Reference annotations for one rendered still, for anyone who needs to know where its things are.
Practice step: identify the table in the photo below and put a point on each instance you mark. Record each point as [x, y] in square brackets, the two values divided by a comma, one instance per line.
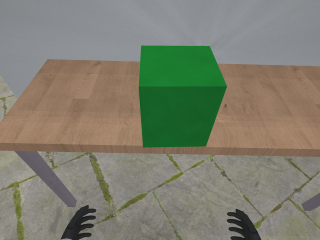
[93, 106]

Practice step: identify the robot right hand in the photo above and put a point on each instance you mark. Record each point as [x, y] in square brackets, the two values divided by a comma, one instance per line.
[248, 230]

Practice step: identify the carton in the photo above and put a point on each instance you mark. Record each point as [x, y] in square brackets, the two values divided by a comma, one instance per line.
[181, 89]

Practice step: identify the robot left hand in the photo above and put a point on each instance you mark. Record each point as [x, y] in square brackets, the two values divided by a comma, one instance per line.
[74, 227]

